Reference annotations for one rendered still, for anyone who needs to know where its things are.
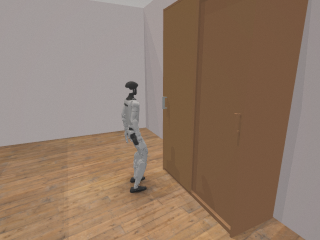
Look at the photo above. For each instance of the robot right forearm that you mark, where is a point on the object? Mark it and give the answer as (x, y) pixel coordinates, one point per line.
(137, 131)

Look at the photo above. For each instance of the left robot upper arm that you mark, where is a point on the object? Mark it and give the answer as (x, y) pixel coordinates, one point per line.
(123, 110)

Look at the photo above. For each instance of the right robot upper arm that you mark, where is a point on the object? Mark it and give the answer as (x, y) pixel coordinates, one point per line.
(134, 111)

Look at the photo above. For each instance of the left robot hand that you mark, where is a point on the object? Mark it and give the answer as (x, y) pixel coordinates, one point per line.
(126, 138)

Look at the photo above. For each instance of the humanoid robot head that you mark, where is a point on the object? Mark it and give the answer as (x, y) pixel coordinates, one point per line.
(132, 86)

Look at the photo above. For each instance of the wardrobe door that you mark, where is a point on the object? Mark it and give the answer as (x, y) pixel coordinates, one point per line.
(180, 66)
(224, 31)

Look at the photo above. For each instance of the handle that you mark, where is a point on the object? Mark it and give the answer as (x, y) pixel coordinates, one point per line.
(163, 103)
(235, 122)

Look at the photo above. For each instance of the right robot thigh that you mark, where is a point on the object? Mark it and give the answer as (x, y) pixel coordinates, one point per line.
(145, 156)

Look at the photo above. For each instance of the right robot hand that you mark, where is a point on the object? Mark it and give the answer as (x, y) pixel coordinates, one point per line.
(142, 145)

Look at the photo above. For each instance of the robot left forearm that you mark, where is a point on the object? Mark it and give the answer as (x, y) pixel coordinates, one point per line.
(126, 126)

